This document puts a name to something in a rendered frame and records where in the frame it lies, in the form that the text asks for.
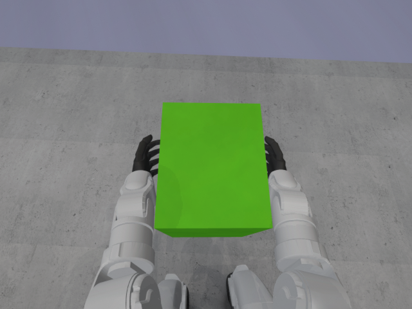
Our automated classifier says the right robot hand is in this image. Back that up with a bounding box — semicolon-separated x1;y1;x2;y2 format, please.
265;136;287;177

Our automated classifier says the robot left upper arm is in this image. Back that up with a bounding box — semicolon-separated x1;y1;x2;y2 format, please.
84;272;162;309

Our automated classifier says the left robot hand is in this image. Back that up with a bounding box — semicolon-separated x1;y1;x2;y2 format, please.
132;135;160;177

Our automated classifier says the carton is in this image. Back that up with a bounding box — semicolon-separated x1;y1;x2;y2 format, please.
154;102;273;238

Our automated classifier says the right robot thigh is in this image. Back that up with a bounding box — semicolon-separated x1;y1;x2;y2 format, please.
228;270;273;309

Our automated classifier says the robot right forearm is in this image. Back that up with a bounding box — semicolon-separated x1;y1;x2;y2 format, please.
268;169;351;304

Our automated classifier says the robot right upper arm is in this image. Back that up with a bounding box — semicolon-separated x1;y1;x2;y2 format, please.
272;269;351;309

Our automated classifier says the robot left forearm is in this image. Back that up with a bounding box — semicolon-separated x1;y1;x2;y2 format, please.
84;170;156;307

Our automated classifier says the robot left shin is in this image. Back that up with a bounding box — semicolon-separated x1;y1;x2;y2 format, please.
165;274;181;282

